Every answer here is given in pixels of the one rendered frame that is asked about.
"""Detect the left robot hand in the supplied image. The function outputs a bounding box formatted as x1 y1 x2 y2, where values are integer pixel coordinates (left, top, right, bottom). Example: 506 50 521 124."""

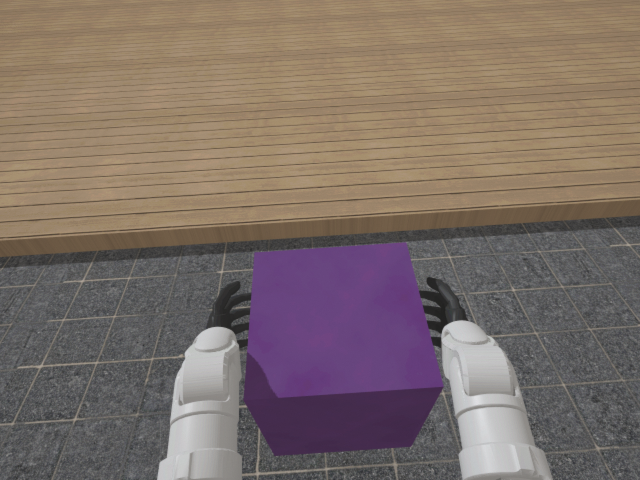
205 281 251 349

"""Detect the left robot forearm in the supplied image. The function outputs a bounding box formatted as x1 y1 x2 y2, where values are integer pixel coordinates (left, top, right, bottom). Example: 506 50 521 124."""
157 327 242 480

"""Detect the right robot hand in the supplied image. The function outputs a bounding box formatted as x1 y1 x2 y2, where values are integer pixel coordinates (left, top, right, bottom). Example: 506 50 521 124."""
419 277 468 348

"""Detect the right robot forearm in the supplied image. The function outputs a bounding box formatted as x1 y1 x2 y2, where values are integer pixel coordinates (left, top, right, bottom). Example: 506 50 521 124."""
441 320 553 480

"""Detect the carton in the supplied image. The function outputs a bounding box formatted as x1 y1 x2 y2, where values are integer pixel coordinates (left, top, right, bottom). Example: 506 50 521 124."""
244 242 444 456

